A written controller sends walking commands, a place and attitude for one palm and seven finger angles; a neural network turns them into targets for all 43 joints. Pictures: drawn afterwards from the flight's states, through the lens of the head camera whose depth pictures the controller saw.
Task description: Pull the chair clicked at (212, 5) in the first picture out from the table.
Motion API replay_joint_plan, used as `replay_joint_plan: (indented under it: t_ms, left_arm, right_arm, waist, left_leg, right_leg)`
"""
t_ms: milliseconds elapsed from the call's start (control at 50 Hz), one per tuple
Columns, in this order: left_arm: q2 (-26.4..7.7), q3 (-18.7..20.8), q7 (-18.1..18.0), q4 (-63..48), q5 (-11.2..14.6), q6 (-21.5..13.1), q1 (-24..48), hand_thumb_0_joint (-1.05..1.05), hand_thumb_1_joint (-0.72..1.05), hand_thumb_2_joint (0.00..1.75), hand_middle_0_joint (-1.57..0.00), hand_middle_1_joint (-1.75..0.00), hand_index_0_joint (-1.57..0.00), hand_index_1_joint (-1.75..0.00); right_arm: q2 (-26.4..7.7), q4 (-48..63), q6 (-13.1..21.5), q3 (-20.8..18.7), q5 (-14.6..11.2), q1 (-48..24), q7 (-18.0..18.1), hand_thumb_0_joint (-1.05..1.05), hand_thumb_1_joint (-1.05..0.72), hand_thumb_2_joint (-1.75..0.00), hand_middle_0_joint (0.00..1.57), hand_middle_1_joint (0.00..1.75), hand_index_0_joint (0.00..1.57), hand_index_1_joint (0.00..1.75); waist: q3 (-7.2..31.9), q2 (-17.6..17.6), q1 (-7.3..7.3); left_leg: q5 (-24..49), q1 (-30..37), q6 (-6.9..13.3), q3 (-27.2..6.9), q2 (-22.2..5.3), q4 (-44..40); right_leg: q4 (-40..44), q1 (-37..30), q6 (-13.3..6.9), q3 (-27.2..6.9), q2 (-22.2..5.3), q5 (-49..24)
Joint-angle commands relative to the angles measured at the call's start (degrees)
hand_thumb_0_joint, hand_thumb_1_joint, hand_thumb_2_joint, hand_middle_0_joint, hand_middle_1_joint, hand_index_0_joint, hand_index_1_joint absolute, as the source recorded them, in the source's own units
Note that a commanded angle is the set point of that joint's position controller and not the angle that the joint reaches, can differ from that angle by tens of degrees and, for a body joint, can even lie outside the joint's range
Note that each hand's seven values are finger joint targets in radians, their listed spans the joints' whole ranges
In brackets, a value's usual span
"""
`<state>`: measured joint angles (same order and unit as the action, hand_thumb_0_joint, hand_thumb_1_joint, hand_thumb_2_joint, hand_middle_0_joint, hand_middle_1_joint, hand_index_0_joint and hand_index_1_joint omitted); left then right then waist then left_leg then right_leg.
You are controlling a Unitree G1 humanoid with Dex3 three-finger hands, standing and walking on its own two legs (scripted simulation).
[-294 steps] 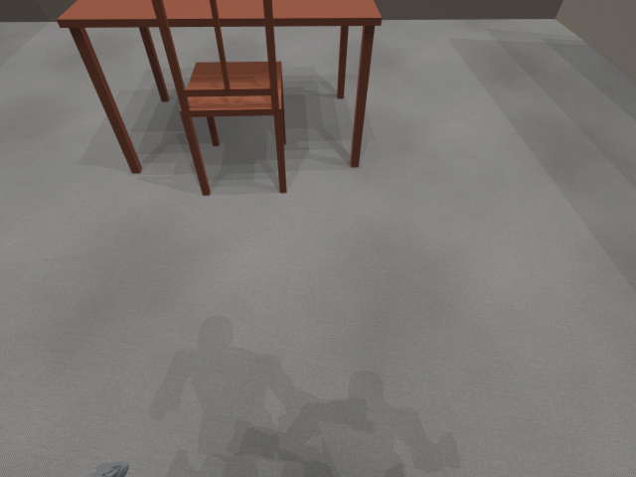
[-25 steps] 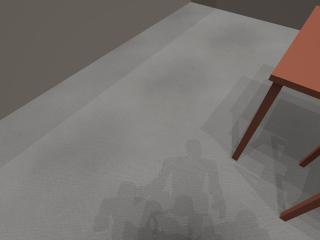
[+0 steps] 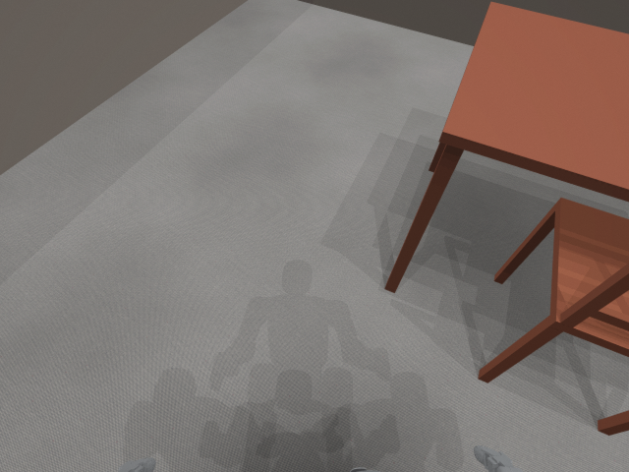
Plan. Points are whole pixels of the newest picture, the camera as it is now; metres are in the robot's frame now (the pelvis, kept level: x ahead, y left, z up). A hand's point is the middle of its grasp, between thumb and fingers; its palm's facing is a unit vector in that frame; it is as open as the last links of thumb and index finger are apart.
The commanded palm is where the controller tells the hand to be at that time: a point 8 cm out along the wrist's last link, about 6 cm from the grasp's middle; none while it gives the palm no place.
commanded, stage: turn to face it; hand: left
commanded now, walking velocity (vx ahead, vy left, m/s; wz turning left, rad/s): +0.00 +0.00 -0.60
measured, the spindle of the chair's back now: out of the picture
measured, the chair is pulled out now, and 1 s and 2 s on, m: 0.00 0.00 0.00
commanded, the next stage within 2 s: take the last steps up to it in 1.48 s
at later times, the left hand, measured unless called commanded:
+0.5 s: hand (233, 444) +0.17 +0.12 -0.15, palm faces -0.32 -0.90 -0.29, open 7.4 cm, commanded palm none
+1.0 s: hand (237, 424) +0.20 +0.13 -0.17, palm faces -0.52 -0.82 -0.22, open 7.4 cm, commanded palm none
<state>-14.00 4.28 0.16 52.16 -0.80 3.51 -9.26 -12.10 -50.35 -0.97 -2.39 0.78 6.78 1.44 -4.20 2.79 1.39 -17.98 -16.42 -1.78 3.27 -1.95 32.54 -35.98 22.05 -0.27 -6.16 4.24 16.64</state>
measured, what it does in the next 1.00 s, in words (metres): steps on the spot, turning right: right foot, then left foot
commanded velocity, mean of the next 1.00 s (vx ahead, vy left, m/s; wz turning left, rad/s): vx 0.00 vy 0.00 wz -0.60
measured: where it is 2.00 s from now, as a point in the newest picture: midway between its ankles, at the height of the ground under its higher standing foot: outside the picture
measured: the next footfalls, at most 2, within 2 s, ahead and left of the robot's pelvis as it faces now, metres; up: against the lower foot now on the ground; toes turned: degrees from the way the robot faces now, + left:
right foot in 0.42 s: -0.01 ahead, -0.14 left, +0.00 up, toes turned -23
left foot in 0.90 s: +0.11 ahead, +0.05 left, +0.00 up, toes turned -29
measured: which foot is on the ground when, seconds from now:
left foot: down 0.00-0.42, up 0.44-0.88, down 0.90-1.00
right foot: up 0.00-0.40, down 0.42-0.90, up 0.92-1.00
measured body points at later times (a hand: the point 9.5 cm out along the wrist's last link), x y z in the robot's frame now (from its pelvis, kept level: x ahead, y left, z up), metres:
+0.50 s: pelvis -0.01 -0.03 +0.00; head +0.04 -0.08 +0.44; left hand +0.19 +0.17 -0.13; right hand -0.07 -0.30 -0.16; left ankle -0.01 +0.12 -0.68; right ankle -0.05 -0.12 -0.73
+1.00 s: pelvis +0.01 -0.01 +0.01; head +0.07 -0.01 +0.45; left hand +0.23 +0.17 -0.15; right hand -0.03 -0.28 -0.11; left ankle +0.07 +0.07 -0.73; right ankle -0.08 -0.10 -0.66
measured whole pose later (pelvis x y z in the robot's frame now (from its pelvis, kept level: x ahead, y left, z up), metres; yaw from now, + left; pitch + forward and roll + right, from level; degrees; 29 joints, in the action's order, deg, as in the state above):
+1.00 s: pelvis +0.01 -0.01 +0.01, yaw -36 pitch +1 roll -1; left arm -15.8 5.0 0.8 52.7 -1.2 4.1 -10.1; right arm -11.4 -49.0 -1.0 -1.1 1.4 7.9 1.2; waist -5.2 2.8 1.8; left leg -17.0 -14.9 1.4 6.5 -3.3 31.2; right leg -58.4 25.7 2.4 -3.7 3.5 27.2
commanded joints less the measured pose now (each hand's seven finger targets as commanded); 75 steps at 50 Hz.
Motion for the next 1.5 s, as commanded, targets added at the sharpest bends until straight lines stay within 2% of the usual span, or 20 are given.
replay_joint_plan:
  t_ms: [0,60,240,360,380,400,420,540,760,840,880,900,980,1200,1260,1280,1300,1320,1380,1480]
  left_arm:
    - [-7.7,2.7,0.8,-6.0,-0.8,-0.5,1.5,0.0,0.9,0.9,-0.2,-0.3,-0.2,-0.3]
    - [-5.8,2.6,1.8,-4.5,-0.6,-0.1,-1.1,0.0,0.9,0.9,-0.2,-0.3,-0.2,-0.3]
    - [-3.1,1.2,2.0,-6.3,-0.1,0.0,5.2,0.0,0.9,0.9,-0.2,-0.3,-0.2,-0.3]
    - [-4.4,1.1,1.5,-4.6,-0.1,-1.8,0.0,0.0,0.9,0.9,-0.2,-0.3,-0.2,-0.3]
    - [-8.4,1.8,0.9,-3.4,-0.4,-2.6,-3.9,0.0,0.9,0.9,-0.2,-0.3,-0.2,-0.3]
    - [-15.8,3.2,-0.1,-2.3,-0.7,-3.3,-8.7,0.0,0.9,0.9,-0.2,-0.3,-0.2,-0.3]
    - [-16.9,3.4,-0.9,-1.7,0.4,-2.7,-11.4,0.0,0.9,0.9,-0.2,-0.3,-0.2,-0.3]
    - [-9.8,1.6,-1.1,-4.4,0.2,-3.0,-0.2,0.0,0.9,0.9,-0.2,-0.3,-0.2,-0.3]
    - [-11.9,2.6,-0.9,-4.5,-0.5,-2.2,-0.2,0.0,0.9,0.9,-0.2,-0.3,-0.2,-0.3]
    - [-11.0,2.3,-0.7,-5.1,0.3,-1.5,2.7,0.0,0.9,0.9,-0.2,-0.3,-0.2,-0.3]
    - [-5.3,1.5,0.3,-6.8,0.7,-1.2,-0.8,0.0,0.9,0.9,-0.2,-0.3,-0.2,-0.3]
    - [-7.2,1.8,0.1,-6.0,-0.2,-0.8,-0.8,0.0,0.9,0.9,-0.2,-0.3,-0.2,-0.3]
    - [-6.2,2.2,1.6,-4.1,-0.3,-0.5,-1.2,0.0,0.9,0.9,-0.2,-0.3,-0.2,-0.3]
    - [-3.0,0.2,1.5,-5.1,-0.1,-0.7,4.2,0.0,0.9,0.9,-0.2,-0.3,-0.2,-0.3]
    - [-3.5,0.3,1.1,-3.5,-0.1,-1.8,-0.4,0.0,0.9,0.9,-0.2,-0.3,-0.2,-0.3]
    - [-5.8,0.7,0.8,-2.4,-0.4,-2.6,-3.9,0.0,0.9,0.9,-0.2,-0.3,-0.2,-0.3]
    - [-12.6,1.7,-0.2,-1.5,-1.0,-3.4,-6.6,0.0,0.9,0.9,-0.2,-0.3,-0.2,-0.3]
    - [-14.8,1.9,-0.8,-0.4,0.0,-3.3,-9.6,0.0,0.9,0.9,-0.2,-0.3,-0.2,-0.3]
    - [-10.4,1.5,-1.6,-1.4,-0.1,-2.8,-3.3,0.0,0.9,0.9,-0.2,-0.3,-0.2,-0.3]
    - [-8.5,0.8,-1.5,-1.9,-0.4,-2.9,0.1,0.0,0.9,0.9,-0.2,-0.3,-0.2,-0.3]
  right_arm:
    - [-12.3,4.5,0.9,-2.3,0.6,2.2,0.7,0.0,-0.9,-0.9,0.2,0.3,0.2,0.3]
    - [-9.8,5.2,1.4,-1.8,0.6,0.3,0.6,0.0,-0.9,-0.9,0.2,0.3,0.2,0.3]
    - [-11.2,1.1,1.2,-3.3,0.6,9.8,0.1,0.0,-0.9,-0.9,0.2,0.3,0.2,0.3]
    - [-12.5,0.1,0.7,-4.3,0.3,8.6,-0.8,0.0,-0.9,-0.9,0.2,0.3,0.2,0.3]
    - [-10.7,0.7,0.6,-3.9,-0.1,9.4,-1.1,0.0,-0.9,-0.9,0.2,0.3,0.2,0.3]
    - [-5.7,3.6,0.4,-2.3,-0.2,6.8,-1.5,0.0,-0.9,-0.9,0.2,0.3,0.2,0.3]
    - [-6.3,5.3,-0.5,-1.9,-0.2,2.5,-0.5,0.0,-0.9,-0.9,0.2,0.3,0.2,0.3]
    - [-7.1,0.7,-1.2,-2.2,0.3,4.7,-0.2,0.0,-0.9,-0.9,0.2,0.3,0.2,0.3]
    - [-6.7,3.9,-0.4,-1.8,-0.5,0.1,0.0,0.0,-0.9,-0.9,0.2,0.3,0.2,0.3]
    - [-7.4,2.2,0.6,-1.8,-0.7,6.9,0.6,0.0,-0.9,-0.9,0.2,0.3,0.2,0.3]
    - [-15.7,3.6,0.9,-3.0,0.3,7.0,0.4,0.0,-0.9,-0.9,0.2,0.3,0.2,0.3]
    - [-15.4,4.3,0.7,-2.7,0.4,5.5,0.5,0.0,-0.9,-0.9,0.2,0.3,0.2,0.3]
    - [-10.1,5.2,1.3,-1.6,0.5,1.8,0.6,0.0,-0.9,-0.9,0.2,0.3,0.2,0.3]
    - [-12.0,0.0,0.8,-3.6,0.6,9.4,-0.4,0.0,-0.9,-0.9,0.2,0.3,0.2,0.3]
    - [-12.1,-0.6,0.7,-3.8,0.4,8.1,-0.6,0.0,-0.9,-0.9,0.2,0.3,0.2,0.3]
    - [-11.1,-0.7,0.7,-3.6,0.0,9.0,-0.8,0.0,-0.9,-0.9,0.2,0.3,0.2,0.3]
    - [-6.3,0.5,0.4,-2.4,-0.3,10.2,-1.2,0.0,-0.9,-0.9,0.2,0.3,0.2,0.3]
    - [-5.1,2.5,-0.3,-1.5,-0.3,5.8,-0.8,0.0,-0.9,-0.9,0.2,0.3,0.2,0.3]
    - [-6.2,0.1,-1.2,-1.7,0.0,4.7,0.0,0.0,-0.9,-0.9,0.2,0.3,0.2,0.3]
    - [-5.0,-2.3,-1.1,-1.3,0.2,7.3,-0.3,0.0,-0.9,-0.9,0.2,0.3,0.2,0.3]
  waist:
    - [4.6,-16.8,-1.72]
    - [4.1,-10.8,-0.07]
    - [5.1,-13.9,-4.51]
    - [8.2,-14.5,-1.91]
    - [10.3,-5.8,0.16]
    - [10.6,14.1,2.87]
    - [10.6,9.9,4.47]
    - [7.5,5.0,-1.49]
    - [6.9,5.6,-0.66]
    - [9.2,3.5,-3.93]
    - [8.7,-21.1,-2.58]
    - [7.6,-21.3,-3.02]
    - [5.3,-10.6,-0.61]
    - [6.1,-15.7,-4.46]
    - [7.9,-14.0,-1.81]
    - [9.6,-9.2,-0.32]
    - [10.6,8.8,0.84]
    - [10.6,11.2,2.74]
    - [6.1,8.6,0.13]
    - [5.3,5.7,-1.64]
  left_leg:
    - [7.2,4.5,9.5,-20.1,-23.7,-19.3]
    - [15.5,7.0,7.5,-5.5,-15.7,-16.1]
    - [29.8,14.9,9.3,1.1,-19.1,-11.8]
    - [29.5,10.8,3.8,8.0,-18.0,-0.1]
    - [21.2,1.3,0.2,9.9,-16.2,9.1]
    - [-15.1,-17.4,-3.2,10.8,-7.6,23.2]
    - [-19.8,-19.2,-3.1,1.0,-6.3,31.4]
    - [-4.1,-16.1,-4.6,-2.1,-5.5,32.3]
    - [-6.5,-8.0,-3.1,-2.3,-1.1,13.3]
    - [5.0,7.4,-1.7,-1.1,-0.6,-8.2]
    - [14.7,16.8,7.4,-22.3,-23.5,-17.6]
    - [12.5,10.3,10.1,-24.3,-26.9,-17.8]
    - [23.1,10.3,8.2,-5.7,-16.2,-14.7]
    - [33.5,14.2,9.4,2.2,-18.7,-9.2]
    - [30.9,12.3,5.8,5.6,-17.5,-2.9]
    - [25.2,7.4,2.7,7.8,-15.4,4.0]
    - [-0.2,-9.8,-1.0,10.3,-9.6,15.6]
    - [-19.9,-14.7,-2.0,4.3,-5.7,24.6]
    - [-12.1,-17.0,-1.7,-3.1,-5.4,33.9]
    - [-6.3,-11.4,-2.6,-0.2,-3.7,25.5]
  right_leg:
    - [-28.6,11.1,3.3,1.2,-3.8,14.2]
    - [-34.7,11.0,4.4,4.5,-4.9,6.5]
    - [-16.7,6.9,4.9,10.0,-7.7,10.6]
    - [8.4,-8.9,1.5,13.7,-4.9,-1.9]
    - [14.1,-21.5,-0.8,7.3,-10.1,-12.8]
    - [16.0,-30.1,-7.1,-14.2,-26.3,-35.6]
    - [13.8,-25.2,-11.7,-14.4,-29.5,-46.2]
    - [13.5,-17.4,-8.7,-4.2,-17.2,-37.0]
    - [12.9,-13.3,-10.9,-15.2,-15.9,-29.4]
    - [5.8,-7.2,-5.6,-14.7,-11.1,-26.0]
    - [-14.0,10.7,1.3,-0.1,0.5,15.8]
    - [-24.7,9.6,2.6,0.3,-2.8,18.7]
    - [-33.7,10.0,4.3,3.8,-5.3,8.1]
    - [-9.2,1.5,3.3,11.4,-6.3,10.1]
    - [6.2,-6.9,1.6,12.6,-5.2,-0.2]
    - [14.3,-15.8,0.7,9.9,-7.4,-9.9]
    - [16.6,-28.8,-4.1,-6.6,-21.1,-28.5]
    - [13.9,-25.1,-10.0,-11.6,-28.5,-45.2]
    - [15.4,-17.4,-11.2,-7.8,-22.1,-32.9]
    - [15.4,-13.4,-9.8,-2.3,-17.9,-29.7]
